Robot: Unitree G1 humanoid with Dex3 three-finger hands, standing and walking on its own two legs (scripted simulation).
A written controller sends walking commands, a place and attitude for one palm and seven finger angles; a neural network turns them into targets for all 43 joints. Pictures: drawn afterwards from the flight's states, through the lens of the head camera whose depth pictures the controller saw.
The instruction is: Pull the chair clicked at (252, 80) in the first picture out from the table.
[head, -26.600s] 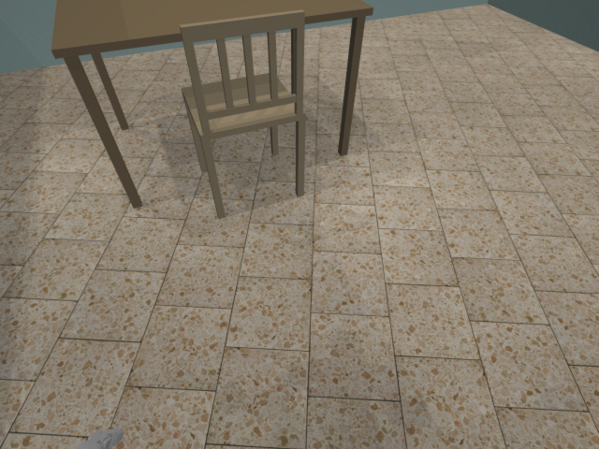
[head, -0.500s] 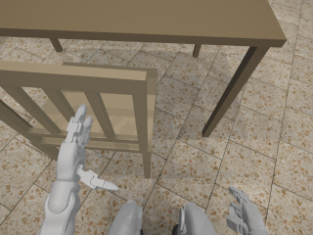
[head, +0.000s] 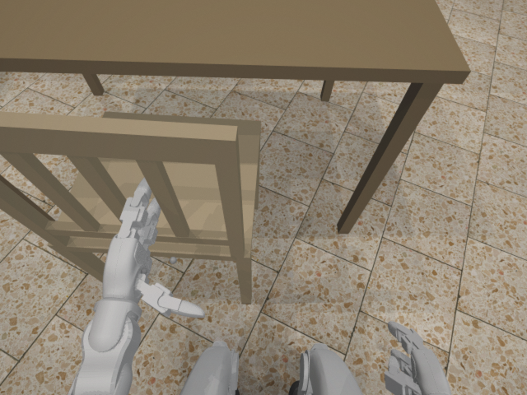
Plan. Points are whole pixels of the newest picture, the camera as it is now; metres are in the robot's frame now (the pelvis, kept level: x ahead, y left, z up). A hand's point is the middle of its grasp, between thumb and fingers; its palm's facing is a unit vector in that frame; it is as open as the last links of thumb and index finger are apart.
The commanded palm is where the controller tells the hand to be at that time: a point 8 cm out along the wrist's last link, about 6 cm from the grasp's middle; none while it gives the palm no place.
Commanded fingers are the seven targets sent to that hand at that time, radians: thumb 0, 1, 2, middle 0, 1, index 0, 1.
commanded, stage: aim the fingers beside a spindle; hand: left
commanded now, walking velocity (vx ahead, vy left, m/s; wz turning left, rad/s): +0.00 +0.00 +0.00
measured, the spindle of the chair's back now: (113, 198) +0.40 +0.26 +0.01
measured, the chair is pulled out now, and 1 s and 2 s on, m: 0.03 0.03 0.03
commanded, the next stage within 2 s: push the fingers through the gap in 0.56 s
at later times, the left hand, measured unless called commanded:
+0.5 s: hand (172, 259) +0.30 +0.14 +0.03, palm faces +0.00 -1.00 -0.02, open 16.9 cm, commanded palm +0.28 +0.20 +0.03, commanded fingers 0.00 -0.50 0.30 -0.06 -0.08 -0.06 -0.08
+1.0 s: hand (173, 236) +0.34 +0.15 +0.02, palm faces -0.02 -1.00 -0.02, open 16.9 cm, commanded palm +0.32 +0.20 +0.03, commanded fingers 0.00 -0.50 0.30 -0.06 -0.08 -0.06 -0.08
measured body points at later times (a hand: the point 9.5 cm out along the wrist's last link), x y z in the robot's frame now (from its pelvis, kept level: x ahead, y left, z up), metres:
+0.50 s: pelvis +0.00 -0.01 +0.00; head +0.10 +0.00 +0.44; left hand +0.29 +0.20 +0.03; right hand +0.17 -0.24 -0.10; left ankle +0.01 +0.10 -0.62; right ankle +0.03 -0.11 -0.62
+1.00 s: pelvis +0.00 +0.00 +0.00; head +0.11 +0.01 +0.43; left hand +0.33 +0.20 +0.03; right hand +0.16 -0.24 -0.11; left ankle +0.01 +0.10 -0.62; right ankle +0.03 -0.11 -0.62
